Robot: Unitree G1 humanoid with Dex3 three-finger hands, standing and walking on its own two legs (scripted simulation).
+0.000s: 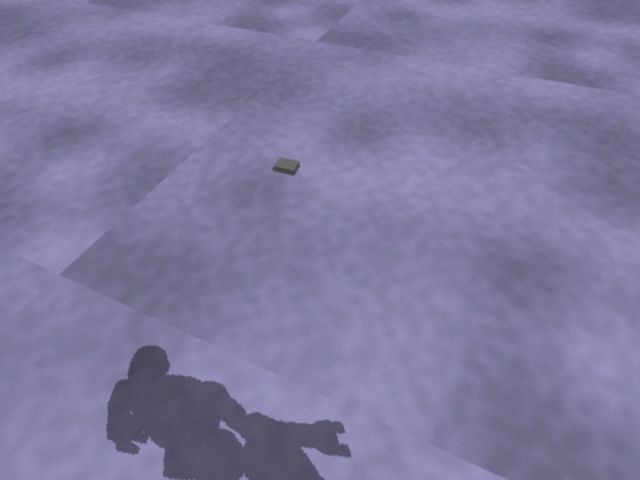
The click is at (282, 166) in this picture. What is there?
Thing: flat box
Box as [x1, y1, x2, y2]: [274, 157, 299, 175]
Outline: 280,157 274,165 274,170 293,175 299,166 298,161
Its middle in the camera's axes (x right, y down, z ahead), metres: -0.17 -0.35 +1.98
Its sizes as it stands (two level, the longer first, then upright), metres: 0.109 0.078 0.034
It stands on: the floor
